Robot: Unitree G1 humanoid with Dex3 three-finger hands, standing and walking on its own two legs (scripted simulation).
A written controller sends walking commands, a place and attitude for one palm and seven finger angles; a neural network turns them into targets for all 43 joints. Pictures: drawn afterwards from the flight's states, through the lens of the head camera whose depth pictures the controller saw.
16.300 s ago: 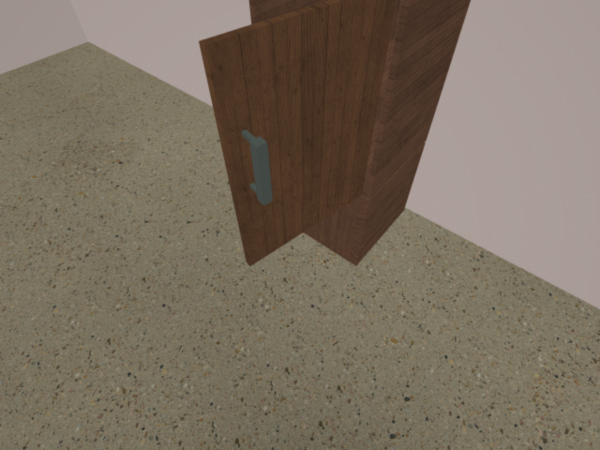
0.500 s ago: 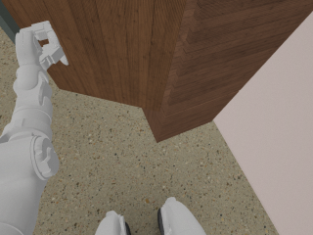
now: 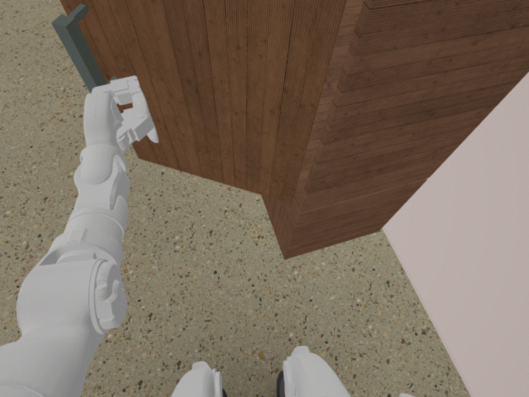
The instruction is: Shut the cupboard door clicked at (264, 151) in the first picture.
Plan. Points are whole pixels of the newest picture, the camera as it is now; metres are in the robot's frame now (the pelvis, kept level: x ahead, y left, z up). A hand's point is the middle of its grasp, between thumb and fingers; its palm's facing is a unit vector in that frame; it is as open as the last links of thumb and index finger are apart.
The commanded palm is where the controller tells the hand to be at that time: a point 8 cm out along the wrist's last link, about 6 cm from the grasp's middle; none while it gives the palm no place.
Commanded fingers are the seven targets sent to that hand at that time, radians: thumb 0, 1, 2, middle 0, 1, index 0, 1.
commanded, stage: draw the hand back to the body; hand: left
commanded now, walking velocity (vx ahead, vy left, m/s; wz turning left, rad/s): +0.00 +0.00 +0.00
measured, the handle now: (92, 57) +0.67 +0.24 +0.07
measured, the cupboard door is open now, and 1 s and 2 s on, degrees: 55 55 55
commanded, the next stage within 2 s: step back with the hand held close in 1.50 s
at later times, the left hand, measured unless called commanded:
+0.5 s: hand (60, 183) +0.37 +0.19 +0.15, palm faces +0.07 -0.99 -0.12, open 3.1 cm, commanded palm +0.32 +0.25 +0.16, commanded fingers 0.00 0.90 0.90 -1.02 -1.20 -1.02 -1.20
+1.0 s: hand out of the picture +0.25 +0.27 +0.21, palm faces +0.42 -0.84 -0.35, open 5.2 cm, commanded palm +0.19 +0.30 +0.23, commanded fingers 0.00 0.90 0.90 -0.34 -0.45 -0.34 -0.45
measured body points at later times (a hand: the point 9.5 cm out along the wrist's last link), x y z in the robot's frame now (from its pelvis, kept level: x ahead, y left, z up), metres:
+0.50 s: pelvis +0.02 +0.00 +0.05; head +0.04 -0.01 +0.50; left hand +0.36 +0.25 +0.16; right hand +0.15 -0.25 -0.05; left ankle +0.00 +0.10 -0.67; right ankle +0.02 -0.11 -0.67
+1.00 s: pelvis +0.03 +0.01 +0.08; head +0.02 -0.02 +0.53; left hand +0.22 +0.31 +0.23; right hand +0.23 -0.19 -0.02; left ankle +0.00 +0.10 -0.67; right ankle +0.02 -0.11 -0.67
